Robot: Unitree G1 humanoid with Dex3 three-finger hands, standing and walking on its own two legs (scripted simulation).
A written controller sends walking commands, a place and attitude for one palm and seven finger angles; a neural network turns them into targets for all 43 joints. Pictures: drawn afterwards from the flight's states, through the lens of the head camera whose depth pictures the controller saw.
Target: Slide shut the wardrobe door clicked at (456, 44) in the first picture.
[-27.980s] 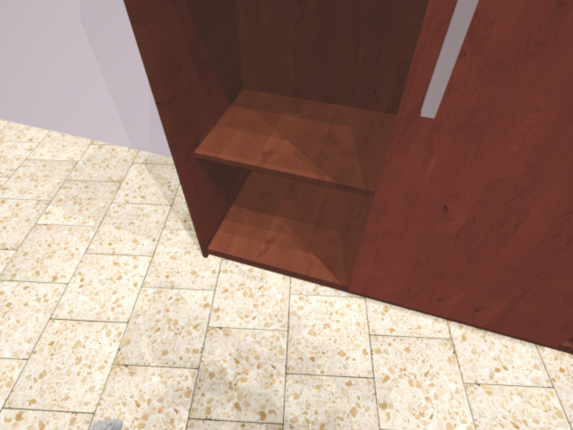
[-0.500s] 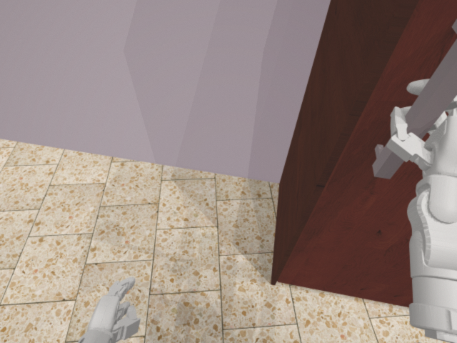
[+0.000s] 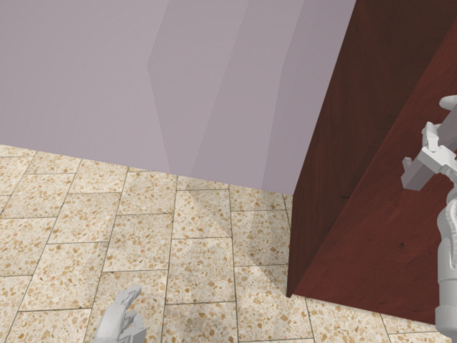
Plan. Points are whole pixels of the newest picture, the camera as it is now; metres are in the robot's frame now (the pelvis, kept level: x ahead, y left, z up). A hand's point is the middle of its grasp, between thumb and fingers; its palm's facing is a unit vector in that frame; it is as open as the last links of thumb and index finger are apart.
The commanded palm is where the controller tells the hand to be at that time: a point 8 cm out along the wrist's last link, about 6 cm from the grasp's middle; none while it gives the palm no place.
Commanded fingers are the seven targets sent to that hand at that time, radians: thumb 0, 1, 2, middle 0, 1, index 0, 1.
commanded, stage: stop walking and hold the door there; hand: right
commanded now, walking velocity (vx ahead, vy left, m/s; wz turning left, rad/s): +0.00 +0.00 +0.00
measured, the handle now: (446, 124) +0.41 -0.29 +0.21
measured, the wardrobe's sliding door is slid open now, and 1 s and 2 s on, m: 0.00 0.00 0.00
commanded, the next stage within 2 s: loosen the grip on the handle in 0.44 s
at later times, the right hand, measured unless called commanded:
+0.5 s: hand (432, 146) +0.38 -0.27 +0.20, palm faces +0.50 +0.83 -0.25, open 6.6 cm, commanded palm +0.33 -0.31 +0.20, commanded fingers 0.00 -0.90 -0.90 0.45 1.40 0.45 1.40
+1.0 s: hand (437, 147) +0.38 -0.28 +0.19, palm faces +0.50 +0.83 -0.23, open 13.3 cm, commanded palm +0.32 -0.31 +0.20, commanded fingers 0.00 0.55 -0.20 0.26 1.17 0.26 1.17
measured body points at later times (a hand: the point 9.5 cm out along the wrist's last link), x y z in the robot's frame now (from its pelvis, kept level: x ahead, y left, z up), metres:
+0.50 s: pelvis +0.02 +0.04 +0.00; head +0.02 +0.05 +0.45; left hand +0.17 +0.31 -0.10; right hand +0.34 -0.31 +0.21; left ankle +0.02 +0.14 -0.74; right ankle +0.05 -0.08 -0.74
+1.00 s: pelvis +0.01 +0.03 -0.01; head +0.02 +0.03 +0.44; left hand +0.16 +0.27 -0.11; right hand +0.34 -0.32 +0.21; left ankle +0.02 +0.14 -0.74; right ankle +0.05 -0.08 -0.74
